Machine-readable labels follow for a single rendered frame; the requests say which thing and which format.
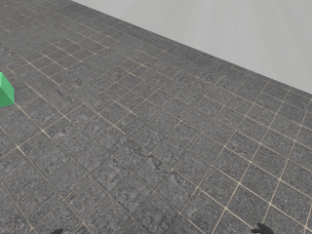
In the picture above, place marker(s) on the carton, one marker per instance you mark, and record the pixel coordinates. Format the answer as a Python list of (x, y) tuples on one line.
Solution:
[(7, 92)]

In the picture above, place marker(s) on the robot right hand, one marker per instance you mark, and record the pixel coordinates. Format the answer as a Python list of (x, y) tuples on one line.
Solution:
[(263, 229)]

